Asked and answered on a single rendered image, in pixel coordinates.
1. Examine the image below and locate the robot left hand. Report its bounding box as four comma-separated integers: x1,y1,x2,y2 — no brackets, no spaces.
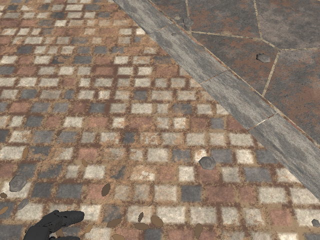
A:
23,210,85,240

